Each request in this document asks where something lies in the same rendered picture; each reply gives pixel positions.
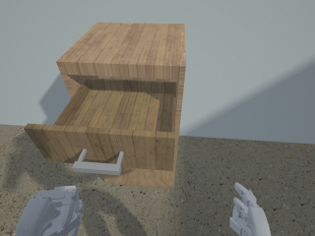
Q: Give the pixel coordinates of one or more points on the left robot hand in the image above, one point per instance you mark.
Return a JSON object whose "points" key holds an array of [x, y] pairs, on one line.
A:
{"points": [[59, 207]]}

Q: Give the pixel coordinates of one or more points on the handle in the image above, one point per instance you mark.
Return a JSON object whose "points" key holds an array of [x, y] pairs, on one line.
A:
{"points": [[97, 167]]}

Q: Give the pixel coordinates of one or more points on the cabinet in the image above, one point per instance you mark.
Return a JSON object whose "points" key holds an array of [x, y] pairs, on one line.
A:
{"points": [[134, 52]]}

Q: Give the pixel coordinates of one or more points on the right robot hand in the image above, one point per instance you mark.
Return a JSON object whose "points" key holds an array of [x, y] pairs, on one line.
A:
{"points": [[254, 221]]}

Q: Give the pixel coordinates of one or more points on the drawer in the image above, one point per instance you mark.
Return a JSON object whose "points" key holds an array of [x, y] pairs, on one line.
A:
{"points": [[106, 116]]}

